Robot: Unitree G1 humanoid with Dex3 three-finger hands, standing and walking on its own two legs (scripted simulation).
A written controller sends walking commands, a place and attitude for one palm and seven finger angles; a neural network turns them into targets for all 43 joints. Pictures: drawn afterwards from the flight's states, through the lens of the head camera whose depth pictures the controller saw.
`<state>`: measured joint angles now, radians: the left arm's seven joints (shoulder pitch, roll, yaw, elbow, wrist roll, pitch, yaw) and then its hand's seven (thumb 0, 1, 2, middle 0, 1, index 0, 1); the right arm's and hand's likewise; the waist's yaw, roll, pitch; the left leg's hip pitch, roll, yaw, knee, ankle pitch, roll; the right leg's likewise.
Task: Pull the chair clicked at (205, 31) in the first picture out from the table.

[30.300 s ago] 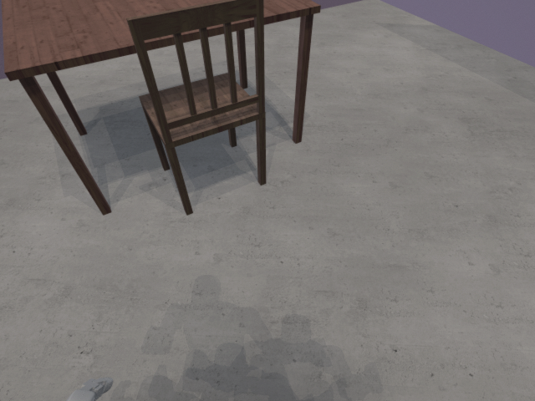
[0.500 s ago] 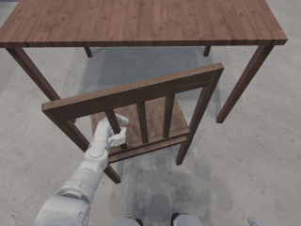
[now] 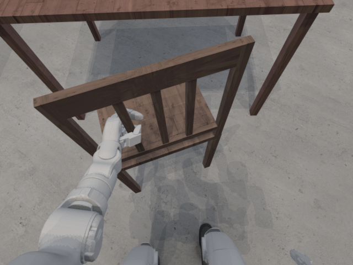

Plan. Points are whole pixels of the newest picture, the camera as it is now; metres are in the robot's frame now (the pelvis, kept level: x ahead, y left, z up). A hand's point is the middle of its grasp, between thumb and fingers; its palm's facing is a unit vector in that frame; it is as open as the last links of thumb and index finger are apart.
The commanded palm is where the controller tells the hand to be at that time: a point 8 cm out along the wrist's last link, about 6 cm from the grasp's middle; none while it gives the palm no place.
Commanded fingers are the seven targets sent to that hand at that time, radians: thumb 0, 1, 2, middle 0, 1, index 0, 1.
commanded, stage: step backward, pulling the chair out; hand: left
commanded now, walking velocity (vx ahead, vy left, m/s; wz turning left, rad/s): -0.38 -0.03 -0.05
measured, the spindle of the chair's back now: (161, 120) +0.47 +0.02 -0.08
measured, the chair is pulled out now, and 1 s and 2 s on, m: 0.21 0.36 0.49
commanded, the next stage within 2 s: stop walking, hand still on the chair in 1.82 s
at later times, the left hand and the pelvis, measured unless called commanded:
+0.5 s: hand (129, 172) +0.32 +0.10 -0.05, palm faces -0.08 -0.98 -0.18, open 5.2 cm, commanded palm +0.32 +0.16 -0.05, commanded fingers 0.00 0.90 0.90 -0.50 -1.45 -0.50 -1.45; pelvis -0.08 +0.02 -0.01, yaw -1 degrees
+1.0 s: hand (124, 196) +0.26 +0.11 -0.05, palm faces -0.12 -0.98 -0.18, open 5.2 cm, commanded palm +0.25 +0.16 -0.05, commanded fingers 0.00 0.90 0.90 -0.50 -1.45 -0.50 -1.45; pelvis -0.15 +0.04 +0.00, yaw -2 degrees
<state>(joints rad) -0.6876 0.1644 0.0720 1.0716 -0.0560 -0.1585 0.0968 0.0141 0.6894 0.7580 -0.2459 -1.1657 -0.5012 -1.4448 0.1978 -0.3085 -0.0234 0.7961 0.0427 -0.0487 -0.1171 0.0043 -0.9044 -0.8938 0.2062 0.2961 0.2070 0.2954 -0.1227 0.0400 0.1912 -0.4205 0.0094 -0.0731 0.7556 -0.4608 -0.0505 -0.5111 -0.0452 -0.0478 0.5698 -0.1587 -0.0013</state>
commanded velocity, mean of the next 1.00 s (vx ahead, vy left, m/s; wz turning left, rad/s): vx -0.38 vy -0.03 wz -0.03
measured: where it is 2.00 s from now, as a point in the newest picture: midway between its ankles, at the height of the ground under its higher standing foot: outside the picture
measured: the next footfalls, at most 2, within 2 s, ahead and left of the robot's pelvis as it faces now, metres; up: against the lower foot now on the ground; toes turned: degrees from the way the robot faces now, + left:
left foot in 0.04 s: -0.05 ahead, +0.15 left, +0.00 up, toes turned -1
right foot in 0.70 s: -0.04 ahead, -0.11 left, +0.00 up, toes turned -6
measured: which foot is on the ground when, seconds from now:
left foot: up 0.00-0.02, down 0.04-1.00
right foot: down 0.00-0.58, up 0.60-0.68, down 0.70-1.00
